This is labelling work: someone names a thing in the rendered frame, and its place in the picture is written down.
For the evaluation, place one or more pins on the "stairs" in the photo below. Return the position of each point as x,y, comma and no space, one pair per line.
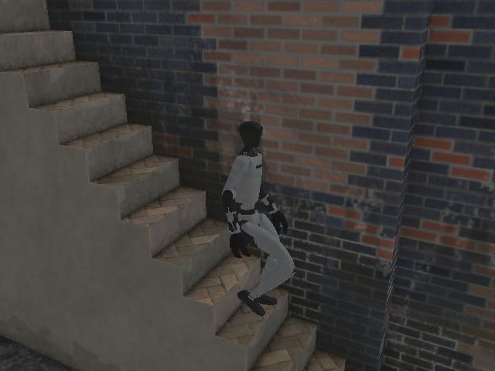
107,263

